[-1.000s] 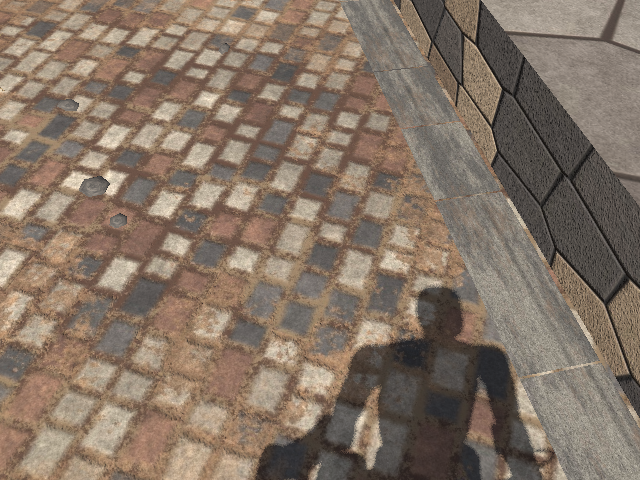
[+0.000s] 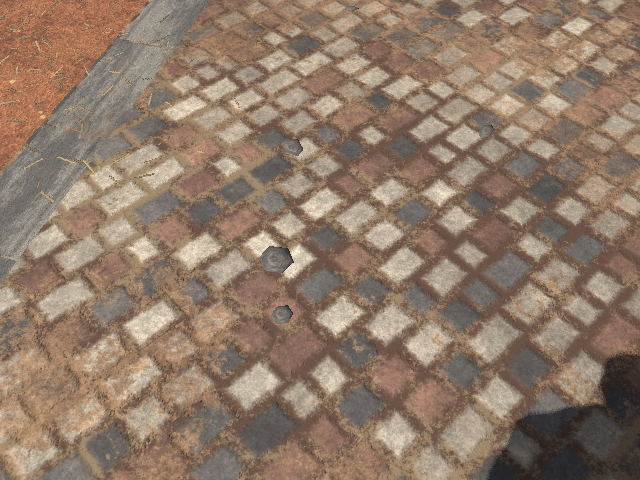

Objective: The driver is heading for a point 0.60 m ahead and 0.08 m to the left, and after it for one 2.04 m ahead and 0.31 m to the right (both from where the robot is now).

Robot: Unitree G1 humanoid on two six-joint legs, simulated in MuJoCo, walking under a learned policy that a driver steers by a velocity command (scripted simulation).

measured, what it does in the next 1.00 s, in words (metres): walks ahead, turning left: right foot, then left foot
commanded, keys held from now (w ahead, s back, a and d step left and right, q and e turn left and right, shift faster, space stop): w+q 0.30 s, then q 0.32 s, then no key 0.38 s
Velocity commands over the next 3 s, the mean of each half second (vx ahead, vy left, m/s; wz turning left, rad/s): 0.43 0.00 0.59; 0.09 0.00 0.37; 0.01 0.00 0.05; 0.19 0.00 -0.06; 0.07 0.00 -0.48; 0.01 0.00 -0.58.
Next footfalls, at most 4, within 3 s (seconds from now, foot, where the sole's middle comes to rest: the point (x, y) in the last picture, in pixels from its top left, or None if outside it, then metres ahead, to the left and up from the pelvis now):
0.42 right None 0.43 -0.09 -0.77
0.86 left None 0.34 0.13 -0.77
1.18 right None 0.40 -0.09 -0.77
2.26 right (305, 412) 0.58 0.07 -0.77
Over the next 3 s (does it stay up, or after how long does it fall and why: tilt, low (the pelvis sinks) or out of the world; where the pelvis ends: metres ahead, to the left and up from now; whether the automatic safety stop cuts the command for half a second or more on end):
stays up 0.48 0.15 0.02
